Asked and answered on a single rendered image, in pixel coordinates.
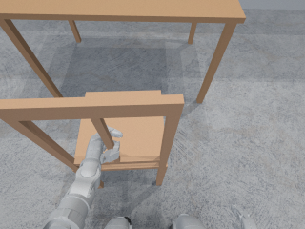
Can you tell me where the robot right hand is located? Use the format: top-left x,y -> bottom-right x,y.
228,204 -> 258,229

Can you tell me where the chair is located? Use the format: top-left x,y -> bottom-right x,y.
0,90 -> 185,189

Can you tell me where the left robot forearm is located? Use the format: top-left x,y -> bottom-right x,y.
40,157 -> 102,229

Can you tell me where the left robot foot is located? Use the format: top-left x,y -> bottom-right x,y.
124,217 -> 132,225

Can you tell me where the robot left hand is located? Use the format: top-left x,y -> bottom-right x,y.
85,125 -> 123,164

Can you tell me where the table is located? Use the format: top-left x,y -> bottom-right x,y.
0,0 -> 246,104

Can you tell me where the right robot thigh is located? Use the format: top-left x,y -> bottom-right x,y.
172,216 -> 207,229

